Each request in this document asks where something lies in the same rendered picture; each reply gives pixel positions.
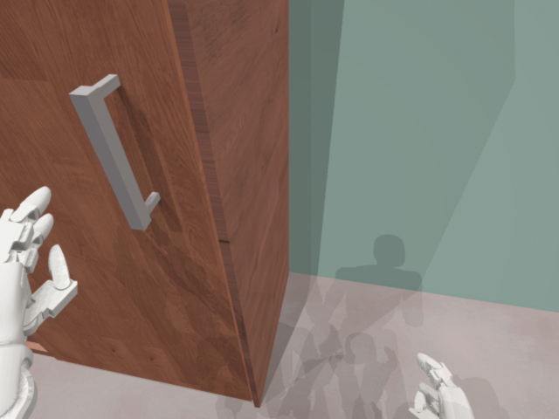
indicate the robot left hand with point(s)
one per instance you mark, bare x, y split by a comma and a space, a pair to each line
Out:
22, 232

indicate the handle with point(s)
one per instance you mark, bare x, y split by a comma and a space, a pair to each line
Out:
92, 110

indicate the robot right hand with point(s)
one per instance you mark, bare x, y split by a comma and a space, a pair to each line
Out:
449, 402

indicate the robot left forearm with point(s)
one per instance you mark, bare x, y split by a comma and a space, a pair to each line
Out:
18, 390

